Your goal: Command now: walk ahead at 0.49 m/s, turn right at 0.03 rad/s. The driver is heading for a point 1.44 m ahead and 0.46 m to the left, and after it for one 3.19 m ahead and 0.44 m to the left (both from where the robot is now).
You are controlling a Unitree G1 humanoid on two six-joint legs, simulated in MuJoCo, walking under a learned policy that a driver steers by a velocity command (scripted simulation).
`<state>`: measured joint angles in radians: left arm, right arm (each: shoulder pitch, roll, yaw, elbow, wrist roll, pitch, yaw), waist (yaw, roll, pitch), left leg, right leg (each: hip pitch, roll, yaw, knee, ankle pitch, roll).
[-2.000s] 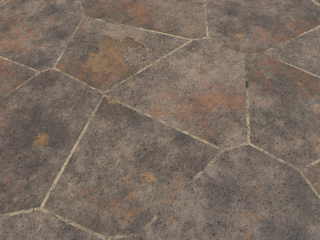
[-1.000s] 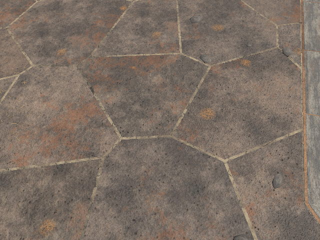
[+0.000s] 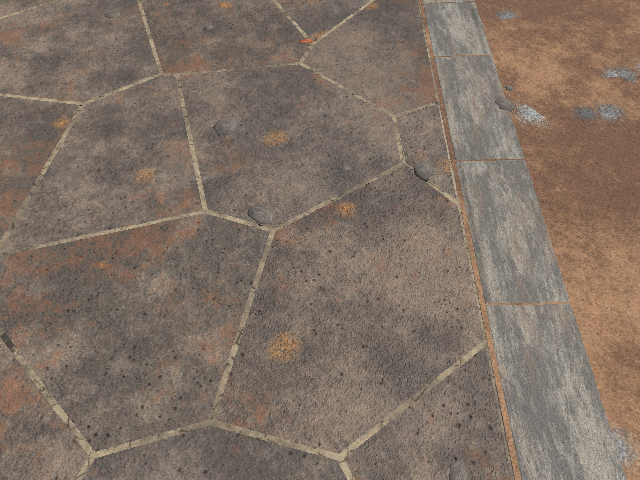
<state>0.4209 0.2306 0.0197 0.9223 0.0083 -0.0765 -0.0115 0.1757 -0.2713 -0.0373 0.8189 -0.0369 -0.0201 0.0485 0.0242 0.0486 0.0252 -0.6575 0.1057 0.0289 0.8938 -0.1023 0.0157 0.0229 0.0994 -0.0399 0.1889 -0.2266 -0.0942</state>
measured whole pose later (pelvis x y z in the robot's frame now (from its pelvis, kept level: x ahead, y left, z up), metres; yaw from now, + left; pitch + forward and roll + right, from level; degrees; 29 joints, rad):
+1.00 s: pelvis +0.24 +0.00 +0.00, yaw +0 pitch -2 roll +0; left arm 0.27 0.15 -0.01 1.14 0.01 -0.01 0.04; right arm 0.29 -0.16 0.00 1.10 -0.01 -0.01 -0.03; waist -0.01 0.00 0.03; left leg -0.16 -0.02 0.06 0.39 -0.20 0.04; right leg -0.14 0.02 -0.02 0.38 -0.22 -0.02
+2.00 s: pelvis +0.58 +0.02 -0.01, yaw +6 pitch +0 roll -1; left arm 0.14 0.20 0.06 0.97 0.02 -0.08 0.00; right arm 0.39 -0.17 -0.04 1.06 -0.01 -0.07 0.00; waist -0.03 0.02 0.06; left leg -0.31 0.01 0.00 1.20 -0.33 0.11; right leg -0.31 0.04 -0.17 0.49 -0.18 -0.10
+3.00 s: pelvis +1.12 +0.20 -0.03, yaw +40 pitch +2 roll +0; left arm 0.01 0.24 0.02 0.70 0.04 -0.08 0.00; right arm 0.44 -0.29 -0.08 0.90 0.00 -0.05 0.00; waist -0.09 0.01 0.05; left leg -0.07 -0.13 -0.20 0.75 -0.48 0.10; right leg -0.48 0.01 -0.02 0.58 -0.11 -0.03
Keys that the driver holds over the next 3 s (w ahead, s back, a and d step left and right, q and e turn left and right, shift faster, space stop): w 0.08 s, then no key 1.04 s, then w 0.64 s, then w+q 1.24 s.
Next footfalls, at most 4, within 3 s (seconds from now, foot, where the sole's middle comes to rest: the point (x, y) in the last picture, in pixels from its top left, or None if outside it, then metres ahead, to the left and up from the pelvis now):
0.18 left None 0.29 0.10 -0.78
0.62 right None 0.28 -0.10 -0.78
1.88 right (371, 392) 0.68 -0.04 -0.78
2.42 left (279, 301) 0.93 0.19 -0.78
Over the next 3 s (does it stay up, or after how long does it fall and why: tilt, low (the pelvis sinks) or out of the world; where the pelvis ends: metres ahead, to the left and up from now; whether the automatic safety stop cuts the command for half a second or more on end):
stays up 1.12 0.20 -0.03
